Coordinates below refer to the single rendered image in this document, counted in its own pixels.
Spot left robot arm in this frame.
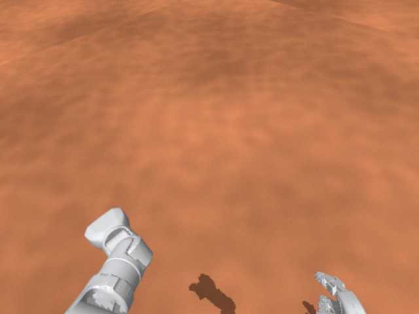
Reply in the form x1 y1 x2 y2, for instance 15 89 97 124
64 225 153 314

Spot right robot hand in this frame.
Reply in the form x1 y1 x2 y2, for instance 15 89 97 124
315 271 367 314

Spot left robot hand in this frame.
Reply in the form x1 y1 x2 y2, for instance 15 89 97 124
84 207 130 249

